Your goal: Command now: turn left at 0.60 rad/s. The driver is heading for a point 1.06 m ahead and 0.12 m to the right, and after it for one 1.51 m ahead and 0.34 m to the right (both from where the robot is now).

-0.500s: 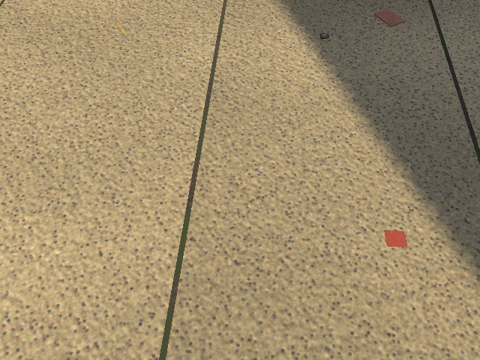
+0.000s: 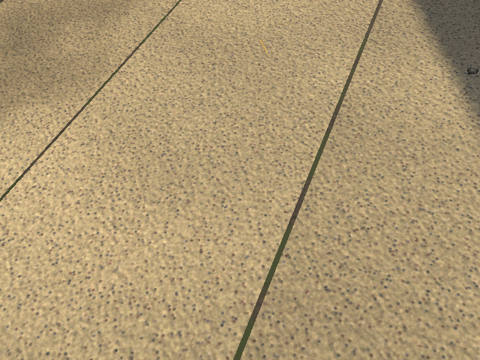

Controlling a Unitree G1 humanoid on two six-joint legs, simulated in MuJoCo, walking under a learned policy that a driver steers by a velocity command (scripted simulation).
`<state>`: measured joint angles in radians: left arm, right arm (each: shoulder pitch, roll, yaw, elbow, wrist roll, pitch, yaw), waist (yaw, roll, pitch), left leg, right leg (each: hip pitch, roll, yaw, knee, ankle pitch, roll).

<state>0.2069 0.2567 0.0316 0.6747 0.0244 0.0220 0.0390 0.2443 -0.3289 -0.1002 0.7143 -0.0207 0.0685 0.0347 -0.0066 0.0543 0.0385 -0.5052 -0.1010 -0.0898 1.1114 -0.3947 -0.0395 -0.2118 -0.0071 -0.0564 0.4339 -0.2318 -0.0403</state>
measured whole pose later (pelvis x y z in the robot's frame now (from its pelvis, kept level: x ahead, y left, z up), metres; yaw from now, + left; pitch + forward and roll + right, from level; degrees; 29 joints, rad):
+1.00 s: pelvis +0.18 +0.00 +0.00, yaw +8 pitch +1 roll +0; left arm 0.45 0.20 0.02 0.92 0.01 -0.08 -0.02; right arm 0.18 -0.27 -0.03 0.85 -0.04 -0.02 0.05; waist 0.03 0.05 0.01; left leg -0.64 0.08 0.02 0.93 -0.11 0.03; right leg 0.02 0.07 -0.05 0.19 -0.23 -0.08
